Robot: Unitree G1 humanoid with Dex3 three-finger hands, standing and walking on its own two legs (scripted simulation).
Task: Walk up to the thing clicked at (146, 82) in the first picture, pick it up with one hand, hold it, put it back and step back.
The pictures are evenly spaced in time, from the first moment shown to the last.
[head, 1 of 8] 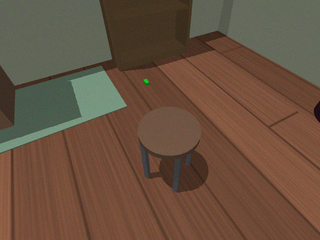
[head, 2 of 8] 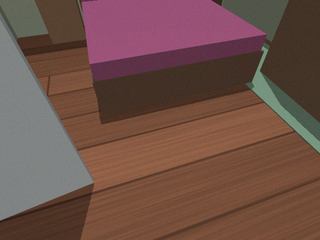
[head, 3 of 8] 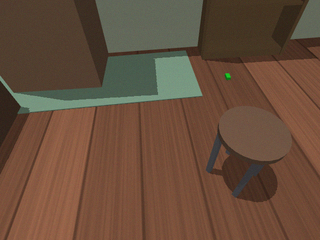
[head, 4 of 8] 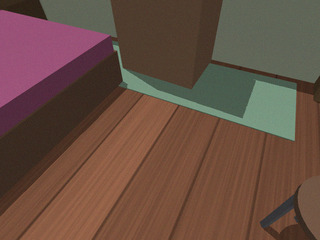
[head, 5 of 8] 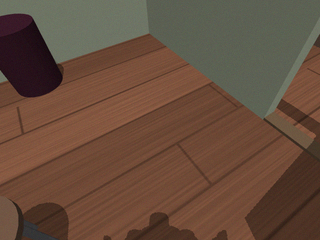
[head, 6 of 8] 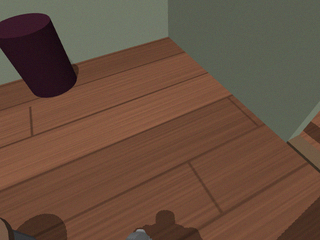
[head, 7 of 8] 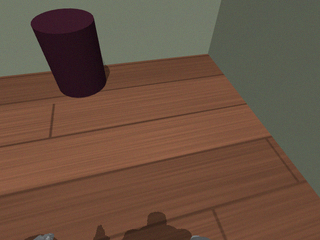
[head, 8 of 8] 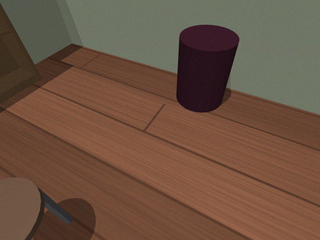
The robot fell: no
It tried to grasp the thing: no
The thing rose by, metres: 0.00
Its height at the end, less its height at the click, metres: +0.00
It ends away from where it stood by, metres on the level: 0.00
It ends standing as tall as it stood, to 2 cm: yes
